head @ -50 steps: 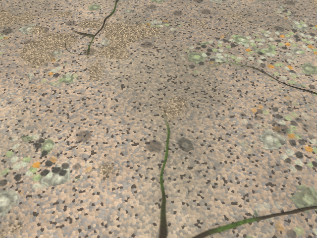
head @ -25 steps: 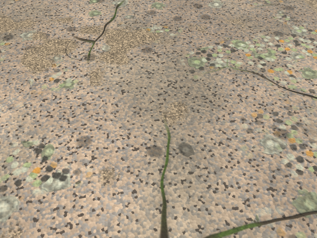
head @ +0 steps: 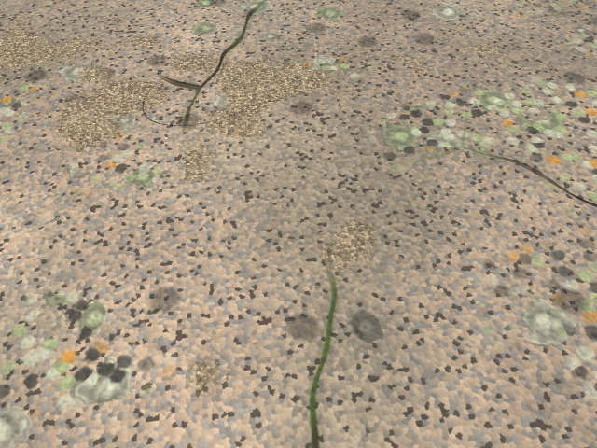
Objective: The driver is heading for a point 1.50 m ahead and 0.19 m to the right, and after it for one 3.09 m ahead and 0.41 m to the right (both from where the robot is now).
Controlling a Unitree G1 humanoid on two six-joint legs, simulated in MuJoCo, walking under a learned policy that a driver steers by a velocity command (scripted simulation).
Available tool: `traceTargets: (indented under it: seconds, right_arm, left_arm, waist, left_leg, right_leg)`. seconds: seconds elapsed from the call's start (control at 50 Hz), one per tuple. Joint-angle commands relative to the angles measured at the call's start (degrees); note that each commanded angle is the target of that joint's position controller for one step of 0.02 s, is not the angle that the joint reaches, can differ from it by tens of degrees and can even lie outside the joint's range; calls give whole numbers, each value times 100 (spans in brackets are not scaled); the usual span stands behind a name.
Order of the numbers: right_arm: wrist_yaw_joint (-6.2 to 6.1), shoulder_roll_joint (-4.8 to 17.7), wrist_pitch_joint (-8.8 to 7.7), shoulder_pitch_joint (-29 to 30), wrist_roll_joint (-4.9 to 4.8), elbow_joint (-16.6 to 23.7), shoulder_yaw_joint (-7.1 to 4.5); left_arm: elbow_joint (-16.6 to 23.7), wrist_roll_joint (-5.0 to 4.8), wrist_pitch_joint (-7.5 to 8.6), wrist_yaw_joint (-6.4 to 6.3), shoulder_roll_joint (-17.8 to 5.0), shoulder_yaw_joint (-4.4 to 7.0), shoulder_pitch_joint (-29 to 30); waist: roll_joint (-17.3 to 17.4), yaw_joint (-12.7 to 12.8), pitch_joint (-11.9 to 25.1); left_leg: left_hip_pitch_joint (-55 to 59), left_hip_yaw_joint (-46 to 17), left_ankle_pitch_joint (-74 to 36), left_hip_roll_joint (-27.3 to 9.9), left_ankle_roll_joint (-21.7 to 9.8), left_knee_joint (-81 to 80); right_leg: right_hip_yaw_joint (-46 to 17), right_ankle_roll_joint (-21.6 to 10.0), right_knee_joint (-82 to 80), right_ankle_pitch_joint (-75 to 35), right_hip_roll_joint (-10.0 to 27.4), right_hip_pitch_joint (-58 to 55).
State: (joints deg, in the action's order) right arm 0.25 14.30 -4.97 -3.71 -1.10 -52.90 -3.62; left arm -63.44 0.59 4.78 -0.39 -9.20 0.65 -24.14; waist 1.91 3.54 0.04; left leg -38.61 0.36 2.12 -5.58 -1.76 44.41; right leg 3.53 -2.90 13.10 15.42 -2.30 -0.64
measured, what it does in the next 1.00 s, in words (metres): walks ahead: left foot, then right foot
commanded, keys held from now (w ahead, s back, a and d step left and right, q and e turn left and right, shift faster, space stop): no key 0.62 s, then w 0.38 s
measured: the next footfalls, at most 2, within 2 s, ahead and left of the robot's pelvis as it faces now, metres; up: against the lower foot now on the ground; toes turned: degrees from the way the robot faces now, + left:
left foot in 0.14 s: +0.26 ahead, +0.12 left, +0.00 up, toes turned +2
right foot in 0.46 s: +0.20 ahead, -0.11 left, +0.00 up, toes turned -1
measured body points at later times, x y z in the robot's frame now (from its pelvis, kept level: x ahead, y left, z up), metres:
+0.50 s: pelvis +0.14 +0.03 -0.01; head +0.15 +0.02 +0.44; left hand +0.20 +0.28 -0.15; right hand +0.24 -0.22 -0.16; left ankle +0.22 +0.12 -0.74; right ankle +0.16 -0.11 -0.75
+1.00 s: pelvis +0.28 +0.05 -0.01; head +0.28 +0.06 +0.44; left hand +0.31 +0.31 -0.16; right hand +0.30 -0.22 -0.14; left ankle +0.25 +0.13 -0.74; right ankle +0.20 -0.09 -0.66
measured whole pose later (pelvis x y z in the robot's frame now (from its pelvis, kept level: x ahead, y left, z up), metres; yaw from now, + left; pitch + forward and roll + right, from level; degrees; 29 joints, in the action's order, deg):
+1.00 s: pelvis +0.28 +0.05 -0.01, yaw +0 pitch +1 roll -1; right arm 0.7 13.3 -6.2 -16.8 -0.6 -60.4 -3.2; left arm -59.5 -2.1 5.4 -0.7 -13.3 3.9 -16.3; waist -1.1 -1.0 0.9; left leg -11.7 3.7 16.7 1.4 -3.4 26.9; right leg -0.5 -2.8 64.2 21.0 2.0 24.4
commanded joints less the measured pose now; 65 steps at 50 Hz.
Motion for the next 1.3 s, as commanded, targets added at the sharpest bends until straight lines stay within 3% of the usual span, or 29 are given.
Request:
traceTargets:
  seconds: [0.02, 0.08, 0.12, 0.14, 0.16, 0.18, 0.2, 0.22, 0.26, 0.34, 0.4, 0.46, 0.5, 0.54, 0.62, 0.68, 0.74, 0.78, 0.82, 0.88, 0.9, 0.92, 0.94, 0.96, 1.0, 1.04, 1.16, 1.24, 1.3]
  right_arm:
    - [65, 23, -6, 628, -8, 408, 82]
    - [119, 316, -10, 448, 26, 391, 25]
    - [120, 631, -64, -454, 104, 72, -121]
    - [96, 906, -88, -926, 163, -80, -202]
    - [67, 1178, -55, -1410, 329, -160, -212]
    - [96, 881, -5, -1556, 314, -227, -79]
    - [127, 684, 34, -1253, 158, -154, -24]
    - [102, 594, 58, -554, 70, -20, 12]
    - [58, 338, 77, 122, 160, 78, 121]
    - [-27, 430, 142, 119, 322, -9, 96]
    - [-110, 525, 220, 136, 181, -14, 84]
    - [-140, 345, 296, -132, 104, -178, 142]
    - [-188, 373, 346, -438, 112, -211, 94]
    - [-224, 331, 351, -525, 153, -268, 95]
    - [-211, 286, 353, -656, 163, -419, 96]
    - [-196, 356, 328, -611, 65, -469, 49]
    - [-102, 135, 136, -234, -4, -305, 70]
    - [-12, 166, -11, -117, -24, -221, 53]
    - [43, 173, -95, -270, -69, -245, 42]
    - [13, 454, -55, -1656, -51, -796, -148]
    - [-37, 966, -42, -2412, -43, -944, -299]
    - [16, 1228, -67, -3008, -21, -1041, -316]
    - [5, 799, -128, -2600, 49, -956, -144]
    - [22, 528, -168, -2166, 68, -800, -57]
    - [84, 463, -177, -1706, 87, -623, 21]
    - [66, 331, -111, -1833, 115, -661, 88]
    - [-115, 661, -40, -2029, 122, -624, 44]
    - [-116, 656, -38, -2391, 31, -764, -7]
    - [-125, 732, 18, -2300, 25, -764, -77]
  left_arm:
    - [193, -43, 0, -94, -1099, 183, -116]
    - [192, -82, -48, -109, -1088, 216, 74]
    - [257, -95, -101, -118, -1110, 243, 326]
    - [279, -46, -99, -94, -1068, 228, 158]
    - [270, 85, -66, -52, -676, 111, -435]
    - [79, -50, -42, -8, -271, -7, -1010]
    - [58, -160, -73, 14, -725, 122, -736]
    - [254, -226, -132, -18, -844, 167, -115]
    - [357, -124, -323, -176, -831, 237, 365]
    - [330, -57, -494, -329, -571, 199, 238]
    - [316, -23, -566, -302, -656, 216, 367]
    - [345, 130, -591, -239, -740, 219, 511]
    - [321, 22, -527, -243, -1146, 300, 726]
    - [330, 20, -387, -224, -860, 242, 978]
    - [308, -34, -242, -202, -778, 236, 927]
    - [263, -116, -264, -219, -1035, 339, 567]
    - [235, -203, -145, -208, -1324, 449, 79]
    - [257, -188, -28, -198, -1258, 462, 79]
    - [355, -225, 17, -146, -1199, 458, 309]
    - [598, -245, -23, -94, -1209, 457, 957]
    - [775, -211, 26, -84, -862, 375, 1131]
    - [930, -172, 137, -97, -580, 301, 1138]
    - [925, -269, 204, -63, -826, 373, 1214]
    - [911, -329, 239, -8, -873, 376, 1230]
    - [888, -252, 239, -1, -877, 427, 1341]
    - [896, -217, 166, 34, -775, 445, 1347]
    - [1425, -177, 90, 106, -510, 291, 2692]
    - [1667, -231, 97, 214, -626, 241, 3275]
    - [1770, -234, 144, 298, -845, 294, 3230]
  waist:
    - [-712, -81, -447]
    - [-840, -338, -244]
    - [-774, -825, 272]
    - [-436, -939, 685]
    - [471, -718, 1562]
    - [1297, -574, 2605]
    - [661, -580, 2371]
    - [395, -472, 1400]
    - [21, -226, 535]
    - [476, -51, 496]
    - [468, -7, 578]
    - [252, -6, 24]
    - [-679, -379, -436]
    - [-981, -483, -375]
    - [-545, -447, -185]
    - [-593, -281, -161]
    - [-1083, -66, -591]
    - [-1093, -93, -682]
    - [-938, -287, -560]
    - [-609, -971, -122]
    - [709, -1186, 44]
    - [1759, -1298, 377]
    - [958, -997, 78]
    - [548, -809, -120]
    - [96, -586, -311]
    - [232, -494, -272]
    - [186, -676, -607]
    - [229, -777, -809]
    - [283, -541, -623]
  left_leg:
    - [784, 347, -589, 389, 35, -878]
    - [1121, 119, -460, 460, -223, -1284]
    - [2151, 217, -728, 696, -454, -1740]
    - [3187, -20, -2489, 365, -589, -1736]
    - [5185, -1352, -4894, -937, -1283, -1105]
    - [5823, -2810, -5272, -1930, -2125, -1553]
    - [5059, -2661, -3573, -1608, -1941, -1907]
    - [4126, -2115, -2212, -1376, -1656, -2235]
    - [2415, -1445, -748, -939, -1243, -2801]
    - [1540, -877, 165, -530, -1147, -3097]
    - [1359, -941, 1950, -511, -996, -3255]
    - [938, -790, 3359, -197, -371, -3237]
    - [1709, -184, 2547, 351, -59, -2742]
    - [2555, -74, 1633, 397, -73, -2250]
    - [2624, -51, 1052, 354, -196, -2102]
    - [2110, 243, 2555, 619, -255, -1628]
    - [851, 405, 2182, 705, -314, -597]
    - [383, 141, 2124, 420, -445, -203]
    - [737, 182, 2193, 370, -506, -724]
    - [3581, 170, 1150, 562, -501, -1653]
    - [4536, -1579, 1608, -500, -952, -2497]
    - [5279, -3754, 1591, -1588, -1652, -3306]
    - [5127, -3665, 1649, -1702, -1624, -3165]
    - [4855, -2998, 1413, -1477, -1391, -3121]
    - [4327, -1969, 556, -1097, -1069, -3283]
    - [4024, -1293, -315, -812, -923, -3395]
    - [3366, -484, -648, -516, -881, -3813]
    - [3741, -369, -564, -732, -879, -3847]
    - [4393, -264, -1716, -932, -740, -3330]
  right_leg:
    - [-335, -561, -151, -3735, 1164, 815]
    - [-445, -454, 387, -4215, 1387, 246]
    - [-404, -260, 1421, -4736, 1208, -18]
    - [-252, -38, 2342, -4028, 871, 386]
    - [-115, 245, 4118, -1200, 329, 1978]
    - [-674, 437, 5591, 2520, -191, 2539]
    - [-1148, 457, 5973, 2479, 78, 2560]
    - [-837, 487, 5927, 2149, 309, 2973]
    - [-719, 524, 5216, 1519, 657, 2578]
    - [-456, 496, 3530, 1149, 598, 1616]
    - [-317, 403, 2483, 34, 524, 1035]
    - [-410, 128, 1488, -266, 619, 790]
    - [-700, -84, 897, 1289, 768, 2092]
    - [-756, 55, 485, 1456, 772, 2581]
    - [-656, 159, 701, 528, 690, 2120]
    - [-825, -196, 705, 1843, 732, 1829]
    - [-2362, -878, -31, 2585, 1808, 1142]
    - [-2757, -1075, 3, 1662, 2221, 766]
    - [-2306, -891, 238, 765, 2061, 701]
    - [-1028, -325, 1263, -387, 1162, 2258]
    - [-123, 104, 3195, -546, 437, 3347]
    - [-234, 245, 4824, 1368, -51, 4468]
    - [-750, 90, 5769, 1450, 340, 5042]
    - [-813, -80, 5969, 885, 586, 5191]
    - [-679, -179, 5486, -43, 923, 5028]
    - [-511, -103, 5026, -380, 989, 4615]
    - [-129, 191, 2711, -1663, 708, 4092]
    - [-115, 58, 1962, -1945, 590, 3874]
    - [-125, -198, 1654, -1569, 476, 3575]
